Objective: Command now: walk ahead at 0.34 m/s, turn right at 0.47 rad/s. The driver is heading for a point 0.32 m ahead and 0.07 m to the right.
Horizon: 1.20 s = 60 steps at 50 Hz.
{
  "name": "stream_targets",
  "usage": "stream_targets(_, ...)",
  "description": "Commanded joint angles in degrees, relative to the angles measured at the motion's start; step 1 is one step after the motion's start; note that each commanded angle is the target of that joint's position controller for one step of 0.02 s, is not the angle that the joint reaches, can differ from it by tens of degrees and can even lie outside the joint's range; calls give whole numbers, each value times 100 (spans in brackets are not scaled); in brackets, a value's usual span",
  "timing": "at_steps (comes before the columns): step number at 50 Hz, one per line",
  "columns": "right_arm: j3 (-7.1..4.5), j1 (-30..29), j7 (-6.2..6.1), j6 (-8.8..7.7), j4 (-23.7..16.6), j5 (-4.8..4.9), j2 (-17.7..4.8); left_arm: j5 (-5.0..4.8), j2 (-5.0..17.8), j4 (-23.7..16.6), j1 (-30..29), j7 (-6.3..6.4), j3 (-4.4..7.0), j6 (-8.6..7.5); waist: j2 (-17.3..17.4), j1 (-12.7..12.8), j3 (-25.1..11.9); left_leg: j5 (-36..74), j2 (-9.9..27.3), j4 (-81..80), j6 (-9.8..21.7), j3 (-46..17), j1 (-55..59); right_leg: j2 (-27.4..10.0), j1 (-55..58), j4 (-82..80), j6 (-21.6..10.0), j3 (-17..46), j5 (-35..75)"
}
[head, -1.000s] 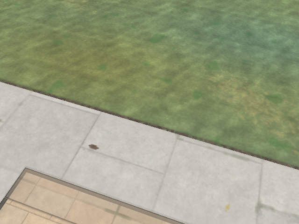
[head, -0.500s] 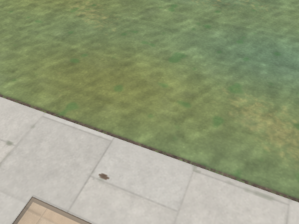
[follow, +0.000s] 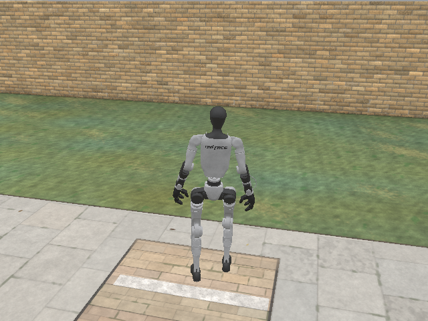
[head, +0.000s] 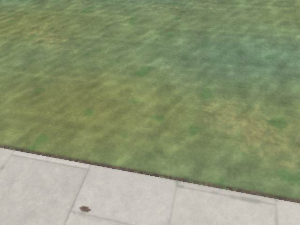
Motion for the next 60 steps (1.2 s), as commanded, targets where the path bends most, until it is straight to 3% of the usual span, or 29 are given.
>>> stream_targets(1, -188, -364, 107, -84, -337, -20, -833, 36, 340, -108, 571, -43, 144, -93, 55, 380, 286, -620, 1005, 61, 824, -347, -1262, 505, 1359, -813, -115, -524, 146)
stream_targets(2, -111, -364, 161, -66, -402, -111, -575, 95, 647, 124, 1316, 2, 272, -149, -897, 654, 96, -167, 635, 1843, 618, 221, -1781, 173, 2073, -1446, -324, 393, -555)
stream_targets(3, 51, -815, 265, -102, -933, -84, -40, 67, 1369, 81, 1791, 82, 410, -212, -2602, 802, 57, -1315, -371, 3772, 247, 344, -3741, -1536, 2739, -2985, -1141, 4082, -2117)
stream_targets(4, 29, -1009, 312, -129, -1012, -190, -242, 29, 1253, 86, 1568, 105, 336, -187, -1695, 582, 266, -1455, -277, 4482, 315, -797, -4248, -1809, 2483, -3425, -1437, 4890, -2031)
stream_targets(5, 8, -1103, 372, -186, -1005, -93, -389, 32, 1155, -63, 1179, 130, 313, -184, -929, 406, 493, -849, 36, 4590, 373, -1005, -4305, -1701, 2192, -3102, -1373, 4247, -1552)
stream_targets(6, 10, -1061, 392, -252, -936, -9, -453, 16, 1031, -168, 887, 152, 299, -202, -427, 265, 511, -218, 222, 4297, 378, -1033, -4034, -1406, 1967, -2974, -1161, 3506, -714)
stream_targets(7, 0, -1004, 378, -276, -875, -41, -474, -26, 957, -256, 691, 178, 276, -228, -295, 160, 445, 91, 282, 3955, 349, -1016, -3743, -1145, 1882, -2957, -986, 3014, 87)
stream_targets(8, 6, -892, 382, -233, -805, -115, -473, -80, 785, -273, 602, 199, 226, -264, -353, 93, 317, 369, 297, 3691, 281, -986, -3503, -887, 1906, -2994, -837, 2573, 705)
stream_targets(9, 14, -896, 389, -179, -833, -134, -437, -102, 782, -233, 727, 206, 213, -311, -560, 87, 211, 474, 215, 3582, 201, -918, -3379, -844, 1944, -2924, -884, 2424, 1429)
stream_targets(13, 89, -1234, 337, -26, -975, -47, -247, -106, 718, -73, 1092, 259, 180, -378, -398, 92, 258, 745, 16, 2926, -61, -662, -3503, -670, 2175, -2534, -856, 1652, 4385)
stream_targets(17, 210, -1723, 317, -28, -1153, 29, -75, -71, 579, -3, 1152, 296, 105, -305, -691, 272, 167, 1488, -260, 1775, 54, -427, -2752, -380, 1901, -2170, -515, 1139, 5428)
stream_targets(20, 204, -1532, 259, -73, -1082, 43, -197, -34, 569, 31, 1012, 323, 79, -290, -740, 230, 114, 1762, -382, 1217, 290, -479, -2007, -418, 1825, -1894, -330, 1222, 5466)
stream_targets(22, 114, -773, 187, -132, -801, 14, -430, -44, 678, 12, 739, 366, 98, -321, -683, -92, -30, 1705, -481, 799, 486, -603, -1288, -459, 1935, -1300, -209, 1395, 5767)
stream_targets(23, 88, -233, 151, -203, -609, -7, -457, -91, 744, 24, 594, 363, 112, -332, -466, -387, -162, 2340, -454, 167, 559, -600, -697, -265, 1937, -616, -113, 1285, 5511)
stream_targets(24, 37, 292, 101, -288, -495, -55, -704, -125, 659, -48, 681, 346, 91, -367, -32, -480, -590, 4144, 298, 249, 690, -1272, 335, 55, 1419, 364, 13, 1182, 4042)
stream_targets(25, -20, 452, 109, -272, -547, -70, -1087, -257, 116, 73, 1693, 373, 4, -322, 1204, -56, -1356, 7117, 1945, 676, 1612, -2917, 1561, 855, 470, 2202, 158, 822, -539)
stream_targets(26, -5, 336, 153, -146, -570, 153, -918, -207, 387, 318, 2074, 409, 65, -197, 1006, 5, -1830, 6177, 2252, 195, 2125, -3835, 1308, 1037, 168, 2950, 175, 921, -1586)
stream_targets(27, 74, -231, 167, -81, -712, 224, -573, -22, 515, 388, 1653, 396, 87, -102, 261, 107, -1106, 4350, 1965, -170, 2033, -3442, 456, 748, 51, 3163, 215, 1054, -1243)
stream_targets(28, 177, -670, 148, -40, -791, 187, -261, 67, 455, 281, 1058, 349, 72, -67, 45, 100, -541, 3191, 1603, -465, 1801, -2960, -208, 597, -42, 2888, 245, 1006, -963)
stream_targets(29, 253, -794, 110, -18, -759, 128, -94, 67, 377, 228, 750, 310, 58, -19, 85, 141, -252, 2772, 1322, -725, 1567, -2495, -669, 440, 96, 2439, 297, 1020, -796)
stream_targets(31, 262, -786, 61, 3, -605, 59, -168, 74, 209, 355, 848, 284, -4, 118, 463, 279, -166, 2493, 880, -878, 1280, -1823, -1206, 402, 704, 1645, 406, 759, -614)
stream_targets(34, 251, -530, 66, -4, -421, 19, -309, 19, 103, 524, 795, 372, -71, 233, 483, 217, -301, 1968, 832, -892, 1271, -1729, -1098, 416, 933, 540, 465, 525, -752)
stream_targets(37, 203, -501, 72, 103, -341, 44, -470, -9, 144, 606, 579, 393, -105, 269, 564, 134, -275, 237, 837, -1113, 1197, -1904, -1280, 358, 1148, -169, 388, 399, -201)
stream_targets(40, 208, -593, 56, 249, -295, 128, -407, 51, 63, 775, 662, 375, -164, 209, 325, 252, 88, -1128, 708, -1235, 778, -1899, -2003, 309, 1780, -1303, 205, 390, 553)
stream_targets(42, 215, -343, 78, 298, -248, 180, -240, 92, 321, 720, 460, 406, -182, 103, -370, 4, 502, -932, 273, -969, 356, -1570, -1932, -344, 1128, -2170, 7, 1371, -119)
stream_targets(44, 257, -266, 118, 297, -102, 149, -31, -20, 130, 781, 162, 408, -267, -36, -800, -197, 569, 504, 16, -373, 325, -1215, -473, -510, -110, -2765, 74, 1604, -783)
stream_targets(47, 262, 5, 125, 232, 137, 67, -89, -75, 182, 839, 107, 437, -259, -142, -556, -271, 426, 920, 151, -327, 392, -1300, -147, -328, 126, -2696, 206, 1326, -66)
stream_targets(51, 308, -28, 86, 188, 304, 101, -1, -61, 33, 1004, 439, 438, -284, -120, -230, -99, 422, 912, 197, -466, 394, -1349, -553, -242, 743, -2399, 126, 1123, 586)
stream_targets(60, 350, 120, 14, 192, 597, 102, 116, -65, -44, 1174, 544, 463, -321, -124, -145, -49, 360, 1333, 220, -377, 391, -1332, -468, -253, 1022, -2283, 105, 1018, 1130)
